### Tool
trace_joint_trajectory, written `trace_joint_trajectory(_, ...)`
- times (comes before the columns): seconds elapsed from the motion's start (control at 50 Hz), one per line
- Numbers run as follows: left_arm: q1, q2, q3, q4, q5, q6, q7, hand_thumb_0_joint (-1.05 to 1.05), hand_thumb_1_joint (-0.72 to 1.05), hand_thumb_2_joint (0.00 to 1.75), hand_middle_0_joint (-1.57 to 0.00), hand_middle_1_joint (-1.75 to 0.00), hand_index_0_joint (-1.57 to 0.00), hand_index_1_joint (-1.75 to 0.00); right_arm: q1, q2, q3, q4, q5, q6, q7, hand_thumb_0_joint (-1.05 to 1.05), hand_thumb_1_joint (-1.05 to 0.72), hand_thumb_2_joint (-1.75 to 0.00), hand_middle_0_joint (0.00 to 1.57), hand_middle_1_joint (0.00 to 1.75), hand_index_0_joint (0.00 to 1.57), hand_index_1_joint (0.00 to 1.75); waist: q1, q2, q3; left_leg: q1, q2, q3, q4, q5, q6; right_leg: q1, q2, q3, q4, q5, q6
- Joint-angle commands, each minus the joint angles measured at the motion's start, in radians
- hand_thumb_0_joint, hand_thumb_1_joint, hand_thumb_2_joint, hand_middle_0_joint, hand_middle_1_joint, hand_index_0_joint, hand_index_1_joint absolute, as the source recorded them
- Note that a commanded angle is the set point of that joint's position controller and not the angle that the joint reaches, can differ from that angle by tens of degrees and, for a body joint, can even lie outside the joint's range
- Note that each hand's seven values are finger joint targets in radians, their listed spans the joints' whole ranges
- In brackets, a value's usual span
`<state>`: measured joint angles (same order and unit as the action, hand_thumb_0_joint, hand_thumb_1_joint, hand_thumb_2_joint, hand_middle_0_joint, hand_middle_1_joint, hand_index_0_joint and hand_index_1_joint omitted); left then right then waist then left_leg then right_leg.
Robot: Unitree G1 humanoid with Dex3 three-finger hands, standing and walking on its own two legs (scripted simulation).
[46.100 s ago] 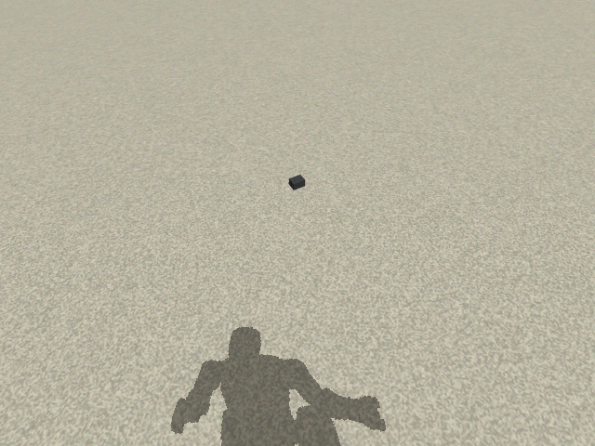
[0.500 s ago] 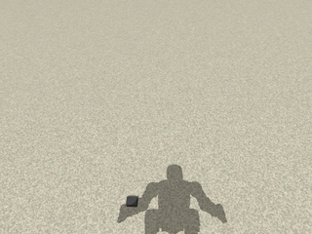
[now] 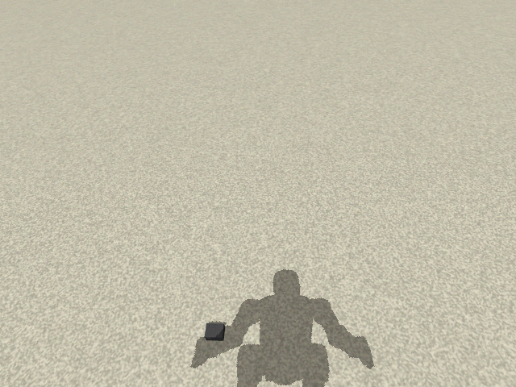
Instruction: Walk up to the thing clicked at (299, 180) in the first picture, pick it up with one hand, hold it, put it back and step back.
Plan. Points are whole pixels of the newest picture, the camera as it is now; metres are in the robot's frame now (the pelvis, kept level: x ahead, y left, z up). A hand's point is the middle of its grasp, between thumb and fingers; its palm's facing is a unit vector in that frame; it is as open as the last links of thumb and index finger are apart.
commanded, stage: stand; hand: left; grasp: from above
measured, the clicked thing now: (215, 332) +0.45 +0.22 -0.76
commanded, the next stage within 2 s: step back in 0.18 s
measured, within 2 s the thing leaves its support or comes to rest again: neither
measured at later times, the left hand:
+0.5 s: hand out of the picture +0.09 +0.30 -0.18, palm faces -0.04 -0.93 -0.37, open 7.4 cm
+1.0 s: hand out of the picture -0.02 +0.31 -0.17, palm faces -0.09 -0.91 -0.40, open 7.4 cm
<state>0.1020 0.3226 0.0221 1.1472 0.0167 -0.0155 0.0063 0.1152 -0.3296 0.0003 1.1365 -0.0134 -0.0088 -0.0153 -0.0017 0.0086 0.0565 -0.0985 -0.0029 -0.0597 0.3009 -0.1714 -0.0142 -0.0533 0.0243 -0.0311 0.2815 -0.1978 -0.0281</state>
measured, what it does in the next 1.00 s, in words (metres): walks backwards: left foot, then right foot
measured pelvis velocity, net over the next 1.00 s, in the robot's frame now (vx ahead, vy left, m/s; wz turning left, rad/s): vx -0.14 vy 0.06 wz -0.05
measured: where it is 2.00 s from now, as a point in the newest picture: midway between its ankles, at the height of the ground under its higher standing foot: outside the picture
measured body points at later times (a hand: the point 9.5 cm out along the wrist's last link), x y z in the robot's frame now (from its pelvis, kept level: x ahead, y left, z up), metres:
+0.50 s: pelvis -0.04 +0.04 -0.02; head +0.03 +0.05 +0.42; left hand +0.09 +0.35 -0.15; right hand +0.03 -0.29 -0.14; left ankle -0.06 +0.16 -0.74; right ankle -0.03 -0.10 -0.75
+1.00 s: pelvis -0.14 +0.06 -0.03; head -0.08 +0.04 +0.42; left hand -0.02 +0.36 -0.14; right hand -0.04 -0.26 -0.16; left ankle -0.07 +0.16 -0.74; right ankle -0.14 -0.05 -0.75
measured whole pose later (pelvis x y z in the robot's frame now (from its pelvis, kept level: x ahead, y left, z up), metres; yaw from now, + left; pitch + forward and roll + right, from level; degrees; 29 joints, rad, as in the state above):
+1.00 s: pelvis -0.14 +0.06 -0.03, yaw -3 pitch -3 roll -1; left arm 0.14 0.35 0.07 0.88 0.03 0.03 0.00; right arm 0.08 -0.38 -0.04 0.87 0.00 0.06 -0.02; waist -0.02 0.06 0.20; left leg -0.39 -0.01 -0.03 0.74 -0.34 0.02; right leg -0.23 0.07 0.03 0.62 -0.34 -0.03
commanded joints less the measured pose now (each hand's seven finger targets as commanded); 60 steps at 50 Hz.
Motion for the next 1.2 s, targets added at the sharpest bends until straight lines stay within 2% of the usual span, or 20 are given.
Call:
trace_joint_trajectory(0.0, -0.037, 0.214, 0.04, -0.06, -0.008, -0.02, 0.015, 0.0, 0.9, 0.9, -0.2, -0.3, -0.2, -0.3, -0.043, -0.202, -0.039, -0.053, 0.001, -0.024, -0.01, 0.0, -0.9, -0.9, 0.2, 0.3, 0.2, 0.3, 0.008, 0.012, -0.1, 0.017, 0.119, -0.083, -0.021, 0.213, 0.034, 0.025, -0.154, 0.111, -0.02, 0.199, 0.003)
trace_joint_trajectory(0.14, -0.03, 0.215, 0.037, -0.061, -0.008, -0.02, 0.016, 0.0, 0.9, 0.9, -0.2, -0.3, -0.2, -0.3, -0.029, -0.205, -0.035, -0.052, 0.001, -0.025, -0.009, 0.0, -0.9, -0.9, 0.2, 0.3, 0.2, 0.3, 0.003, -0.015, -0.099, 0.026, 0.119, -0.078, -0.016, 0.248, 0.036, 0.02, -0.151, 0.102, -0.015, 0.241, 0.007)
trace_joint_trajectory(0.18, -0.006, 0.289, 0.092, -0.097, -0.024, -0.008, 0.024, 0.0, 0.9, 0.9, -0.2, -0.3, -0.2, -0.3, -0.05, -0.225, -0.049, -0.098, 0.01, 0.0, -0.003, 0.0, -0.9, -0.9, 0.2, 0.3, 0.2, 0.3, 0.002, -0.039, 0.001, -0.101, 0.076, -0.041, 0.156, 0.353, 0.06, -0.022, -0.158, 0.126, 0.08, 0.463, -0.02)
trace_joint_trajectory(0.24, -0.005, 0.299, 0.107, -0.145, -0.024, -0.001, 0.025, 0.0, 0.9, 0.9, -0.2, -0.3, -0.2, -0.3, -0.02, -0.2, -0.053, -0.134, 0.017, 0.016, -0.001, 0.0, -0.9, -0.9, 0.2, 0.3, 0.2, 0.3, -0.005, -0.09, -0.059, -0.131, -0.006, 0.01, 0.333, 0.178, 0.042, -0.025, -0.256, 0.199, 0.075, 0.567, -0.124)
trace_joint_trajectory(0.28, -0.056, 0.301, 0.109, -0.197, -0.005, 0.002, 0.029, 0.0, 0.9, 0.9, -0.2, -0.3, -0.2, -0.3, 0.001, -0.213, -0.074, -0.156, 0.01, 0.036, 0.003, 0.0, -0.9, -0.9, 0.2, 0.3, 0.2, 0.3, -0.009, -0.161, -0.075, -0.182, -0.056, -0.008, 0.56, -0.306, 0.052, -0.077, -0.367, 0.292, 0.054, 0.543, -0.223)
trace_joint_trajectory(0.3, -0.066, 0.303, 0.111, -0.224, 0.005, 0.002, 0.031, 0.0, 0.9, 0.9, -0.2, -0.3, -0.2, -0.3, 0.031, -0.221, -0.08, -0.163, 0.005, 0.045, 0.003, 0.0, -0.9, -0.9, 0.2, 0.3, 0.2, 0.3, -0.015, -0.146, -0.087, -0.196, -0.042, -0.038, 0.637, -0.368, 0.056, -0.097, -0.396, 0.3, 0.082, 0.55, -0.251)
trace_joint_trajectory(0.42, -0.071, 0.276, 0.099, -0.297, 0.012, 0.017, 0.031, 0.0, 0.9, 0.9, -0.2, -0.3, -0.2, -0.3, 0.051, -0.213, -0.086, -0.221, 0.01, 0.033, 0.009, 0.0, -0.9, -0.9, 0.2, 0.3, 0.2, 0.3, -0.001, -0.128, -0.124, -0.231, -0.012, 0.006, 0.376, -0.234, 0.055, 0.001, -0.278, 0.185, 0.253, 0.547, -0.15)
trace_joint_trajectory(0.46, -0.086, 0.286, 0.098, -0.312, -0.005, 0.036, 0.025, 0.0, 0.9, 0.9, -0.2, -0.3, -0.2, -0.3, 0.092, -0.201, -0.09, -0.217, -0.004, 0.017, 0.005, 0.0, -0.9, -0.9, 0.2, 0.3, 0.2, 0.3, -0.034, -0.091, -0.127, -0.145, 0.006, 0.033, 0.088, 0.144, 0.045, -0.015, -0.205, 0.123, 0.367, 0.461, -0.078)
trace_joint_trajectory(0.5, -0.079, 0.218, 0.088, -0.346, -0.026, 0.05, 0.02, 0.0, 0.9, 0.9, -0.2, -0.3, -0.2, -0.3, 0.087, -0.31, -0.123, -0.233, -0.025, 0.01, -0.001, 0.0, -0.9, -0.9, 0.2, 0.3, 0.2, 0.3, -0.021, 0.155, -0.129, 0.031, 0.211, -0.251, 0.093, 0.683, 0.113, -0.279, 0.013, 0.068, 0.581, -0.052, 0.002)
trace_joint_trajectory(0.52, -0.047, 0.206, 0.086, -0.336, -0.015, 0.062, 0.03, 0.0, 0.9, 0.9, -0.2, -0.3, -0.2, -0.3, 0.077, -0.337, -0.127, -0.238, -0.025, 0.009, -0.002, 0.0, -0.9, -0.9, 0.2, 0.3, 0.2, 0.3, -0.012, 0.145, -0.116, 0.062, 0.284, -0.308, 0.111, 0.734, 0.19, -0.383, 0.083, 0.131, 0.682, -0.436, 0.004)
trace_joint_trajectory(0.56, -0.049, 0.23, 0.089, -0.323, -0.006, 0.064, 0.043, 0.0, 0.9, 0.9, -0.2, -0.3, -0.2, -0.3, 0.042, -0.361, -0.132, -0.259, -0.015, 0.011, -0.007, 0.0, -0.9, -0.9, 0.2, 0.3, 0.2, 0.3, -0.037, 0.178, -0.096, -0.062, 0.362, -0.384, 0.073, 0.601, 0.281, -0.367, 0.078, 0.222, 0.868, -0.481, 0.008)
trace_joint_trajectory(0.62, 0.003, 0.235, 0.096, -0.315, -0.025, 0.068, 0.032, 0.0, 0.9, 0.9, -0.2, -0.3, -0.2, -0.3, -0.024, -0.281, -0.11, -0.294, -0.019, 0.01, -0.02, 0.0, -0.9, -0.9, 0.2, 0.3, 0.2, 0.3, 0.012, 0.137, -0.108, 0.04, 0.218, -0.164, 0.142, 0.619, 0.21, -0.437, 0.09, 0.246, 0.937, -0.319, 0.005)
trace_joint_trajectory(0.78, -0.007, 0.222, 0.1, -0.367, -0.008, 0.042, 0.025, 0.0, 0.9, 0.9, -0.2, -0.3, -0.2, -0.3, 0.086, -0.272, -0.114, -0.313, -0.005, 0.018, -0.028, 0.0, -0.9, -0.9, 0.2, 0.3, 0.2, 0.3, -0.066, 0.111, -0.119, 0.166, 0.243, -0.173, 0.213, 0.62, 0.258, -0.412, 0.033, 0.147, 0.599, -0.313, 0.057)
trace_joint_trajectory(0.88, 0.13, 0.214, 0.108, -0.315, 0.005, 0.033, 0.016, 0.0, 0.9, 0.9, -0.2, -0.3, -0.2, -0.3, -0.014, -0.297, -0.114, -0.351, 0.002, 0.033, -0.013, 0.0, -0.9, -0.9, 0.2, 0.3, 0.2, 0.3, 0.003, 0.126, -0.153, -0.035, 0.212, -0.156, 0.245, 0.321, 0.204, -0.144, 0.002, 0.059, 0.228, -0.099, 0.011)
trace_joint_trajectory(0.92, 0.17, 0.256, 0.118, -0.306, 0.017, 0.021, 0.016, 0.0, 0.9, 0.9, -0.2, -0.3, -0.2, -0.3, -0.038, -0.264, -0.104, -0.358, 0.02, 0.034, -0.008, 0.0, -0.9, -0.9, 0.2, 0.3, 0.2, 0.3, 0.026, 0.014, -0.179, -0.186, 0.131, -0.103, 0.333, 0.123, 0.123, -0.022, -0.081, 0.195, 0.152, 0.121, -0.043)
trace_joint_trajectory(0.94, 0.145, 0.319, 0.133, -0.323, 0.02, 0.019, 0.013, 0.0, 0.9, 0.9, -0.2, -0.3, -0.2, -0.3, -0.049, -0.237, -0.094, -0.372, 0.025, 0.035, -0.005, 0.0, -0.9, -0.9, 0.2, 0.3, 0.2, 0.3, 0.026, -0.141, -0.127, -0.33, -0.003, -0.045, 0.462, -0.086, 0.057, -0.032, -0.224, 0.399, 0.095, 0.16, -0.131)
trace_joint_trajectory(0.96, 0.066, 0.397, 0.144, -0.357, 0.015, 0.022, 0.011, 0.0, 0.9, 0.9, -0.2, -0.3, -0.2, -0.3, -0.055, -0.222, -0.098, -0.366, 0.022, 0.046, -0.013, 0.0, -0.9, -0.9, 0.2, 0.3, 0.2, 0.3, 0.045, -0.288, -0.06, -0.314, -0.12, -0.012, 0.73, -0.437, 0.022, -0.232, -0.417, 0.584, 0.008, 0.185, -0.296)
trace_joint_trajectory(0.98, 0.003, 0.389, 0.145, -0.394, 0.018, 0.017, 0.016, 0.0, 0.9, 0.9, -0.2, -0.3, -0.2, -0.3, -0.017, -0.25, -0.111, -0.345, 0.014, 0.05, -0.016, 0.0, -0.9, -0.9, 0.2, 0.3, 0.2, 0.3, 0.022, -0.251, -0.006, -0.276, -0.089, -0.092, 0.875, -0.466, 0.009, -0.34, -0.444, 0.617, 0.015, 0.222, -0.32)
trace_joint_trajectory(1.06, -0.059, 0.268, 0.123, -0.421, 0.014, 0.019, 0.021, 0.0, 0.9, 0.9, -0.2, -0.3, -0.2, -0.3, 0.064, -0.237, -0.093, -0.298, 0.024, 0.038, -0.012, 0.0, -0.9, -0.9, 0.2, 0.3, 0.2, 0.3, -0.025, -0.138, -0.023, -0.345, -0.145, -0.105, 0.908, -0.326, 0.005, -0.201, -0.214, 0.26, 0.111, 0.352, -0.173)
trace_joint_trajectory(1.18, 0.077, 0.256, 0.121, -0.429, 0.021, 0.031, 0.03, 0.0, 0.9, 0.9, -0.2, -0.3, -0.2, -0.3, 0.056, -0.221, -0.079, -0.337, 0.017, 0.019, -0.021, 0.0, -0.9, -0.9, 0.2, 0.3, 0.2, 0.3, 0.048, -0.182, -0.147, -0.393, -0.048, -0.037, 0.511, -0.374, -0.013, 0.144, -0.247, 0.275, 0.231, 0.527, -0.19)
